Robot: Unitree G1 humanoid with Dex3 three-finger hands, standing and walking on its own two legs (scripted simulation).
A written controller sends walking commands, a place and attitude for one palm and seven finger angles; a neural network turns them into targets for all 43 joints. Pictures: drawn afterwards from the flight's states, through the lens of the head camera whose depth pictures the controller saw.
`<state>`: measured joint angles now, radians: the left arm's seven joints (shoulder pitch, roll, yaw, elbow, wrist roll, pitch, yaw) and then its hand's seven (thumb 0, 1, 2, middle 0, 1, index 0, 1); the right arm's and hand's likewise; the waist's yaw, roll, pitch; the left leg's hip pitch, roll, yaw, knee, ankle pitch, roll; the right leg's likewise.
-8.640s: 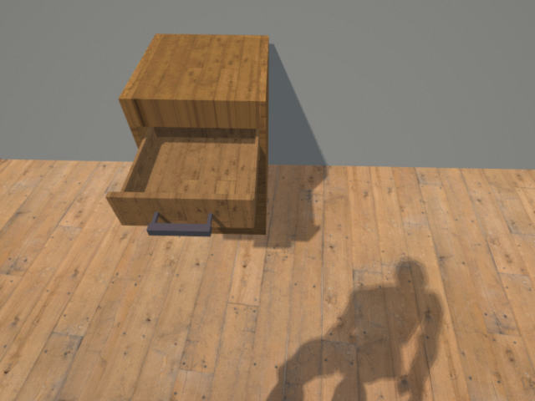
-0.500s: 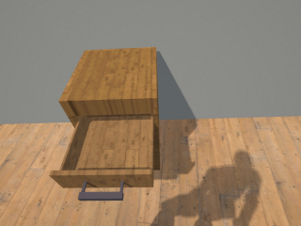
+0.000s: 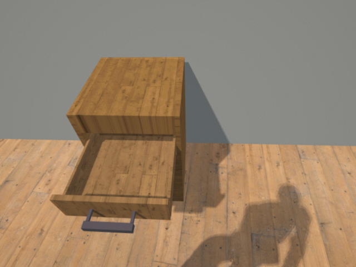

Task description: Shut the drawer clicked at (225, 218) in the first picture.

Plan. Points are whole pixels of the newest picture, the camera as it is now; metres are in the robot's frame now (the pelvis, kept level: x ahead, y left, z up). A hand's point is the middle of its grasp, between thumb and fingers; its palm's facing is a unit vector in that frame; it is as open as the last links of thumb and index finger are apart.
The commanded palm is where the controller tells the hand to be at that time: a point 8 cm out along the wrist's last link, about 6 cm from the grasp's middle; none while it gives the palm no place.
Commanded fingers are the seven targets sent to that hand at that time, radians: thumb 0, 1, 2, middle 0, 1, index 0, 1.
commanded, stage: come to a stop and stand still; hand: left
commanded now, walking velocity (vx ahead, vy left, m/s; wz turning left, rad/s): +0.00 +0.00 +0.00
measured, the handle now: (110, 220) +0.31 +0.26 -0.24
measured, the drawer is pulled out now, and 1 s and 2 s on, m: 0.30 0.30 0.30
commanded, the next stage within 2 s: look again from close up in 0.20 s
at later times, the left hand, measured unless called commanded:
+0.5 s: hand out of the picture +0.02 +0.19 -0.18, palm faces -0.03 -0.97 -0.23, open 7.4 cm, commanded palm none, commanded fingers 0.00 0.90 0.90 -0.20 -0.30 -0.20 -0.30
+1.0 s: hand out of the picture +0.02 +0.17 -0.18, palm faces -0.02 -0.98 -0.21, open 7.3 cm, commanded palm none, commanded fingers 0.00 0.90 0.90 -0.20 -0.30 -0.20 -0.30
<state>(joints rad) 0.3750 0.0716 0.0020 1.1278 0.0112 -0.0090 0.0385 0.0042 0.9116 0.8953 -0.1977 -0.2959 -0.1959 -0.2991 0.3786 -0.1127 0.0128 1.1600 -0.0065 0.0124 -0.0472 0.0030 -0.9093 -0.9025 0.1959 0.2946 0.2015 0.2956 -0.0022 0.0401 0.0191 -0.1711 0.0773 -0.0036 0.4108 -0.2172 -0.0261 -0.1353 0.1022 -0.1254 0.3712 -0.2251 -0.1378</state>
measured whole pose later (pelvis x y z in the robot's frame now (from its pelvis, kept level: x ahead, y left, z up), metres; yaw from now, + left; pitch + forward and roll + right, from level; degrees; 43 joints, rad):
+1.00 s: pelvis +0.01 -0.01 -0.01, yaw -3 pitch +0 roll +1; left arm 0.32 0.16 0.01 1.00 0.02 0.01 0.03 0.00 0.92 0.90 -0.20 -0.30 -0.20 -0.30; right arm 0.33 -0.16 0.00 1.03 -0.01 0.00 -0.02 0.01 -0.91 -0.90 0.20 0.30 0.20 0.30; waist 0.00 0.00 0.03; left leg -0.23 0.04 0.06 0.53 -0.30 -0.02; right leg -0.26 -0.04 0.02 0.55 -0.29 0.03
